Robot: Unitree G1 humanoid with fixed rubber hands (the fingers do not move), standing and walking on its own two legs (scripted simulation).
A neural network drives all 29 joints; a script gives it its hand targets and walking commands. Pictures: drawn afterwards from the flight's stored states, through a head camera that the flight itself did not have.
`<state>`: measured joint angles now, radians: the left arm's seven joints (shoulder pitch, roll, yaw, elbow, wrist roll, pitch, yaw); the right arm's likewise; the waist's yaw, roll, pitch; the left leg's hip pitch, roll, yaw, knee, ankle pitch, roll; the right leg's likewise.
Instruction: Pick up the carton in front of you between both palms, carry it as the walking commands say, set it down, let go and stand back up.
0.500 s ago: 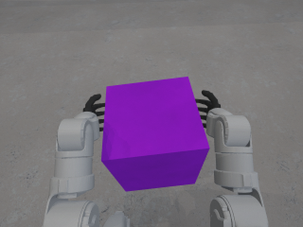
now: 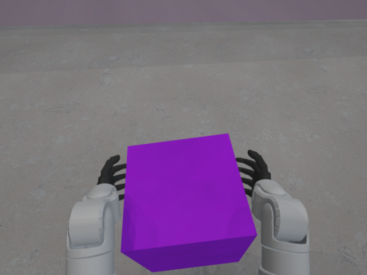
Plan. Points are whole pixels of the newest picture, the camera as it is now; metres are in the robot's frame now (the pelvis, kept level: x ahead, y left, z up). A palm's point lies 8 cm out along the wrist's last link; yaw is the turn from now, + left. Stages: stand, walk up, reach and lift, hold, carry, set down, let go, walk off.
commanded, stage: carry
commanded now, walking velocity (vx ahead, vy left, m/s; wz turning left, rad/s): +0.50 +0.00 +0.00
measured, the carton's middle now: (187, 208) +0.28 -0.01 +0.00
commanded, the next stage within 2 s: none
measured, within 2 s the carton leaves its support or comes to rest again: neither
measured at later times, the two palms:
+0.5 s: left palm (126, 103) +0.54 +0.15 +0.08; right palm (232, 100) +0.56 -0.15 +0.09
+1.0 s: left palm (137, 82) +0.66 +0.13 +0.07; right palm (232, 84) +0.66 -0.17 +0.07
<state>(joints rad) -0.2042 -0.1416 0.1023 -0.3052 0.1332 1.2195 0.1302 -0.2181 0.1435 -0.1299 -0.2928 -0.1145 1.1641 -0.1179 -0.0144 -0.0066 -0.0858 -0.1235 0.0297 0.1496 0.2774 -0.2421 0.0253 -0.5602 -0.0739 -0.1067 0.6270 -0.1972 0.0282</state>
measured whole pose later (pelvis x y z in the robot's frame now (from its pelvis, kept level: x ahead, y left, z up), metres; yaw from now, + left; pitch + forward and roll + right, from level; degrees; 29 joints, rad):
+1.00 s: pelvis +0.38 -0.02 -0.02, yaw +0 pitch +4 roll +1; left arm -0.21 -0.14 0.11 -0.25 0.14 1.24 0.12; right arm -0.21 0.14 -0.11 -0.26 -0.14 1.19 -0.12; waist 0.00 0.00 -0.14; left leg -0.37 0.07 0.19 0.56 -0.23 0.01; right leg -0.12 -0.07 -0.14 0.51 -0.41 0.03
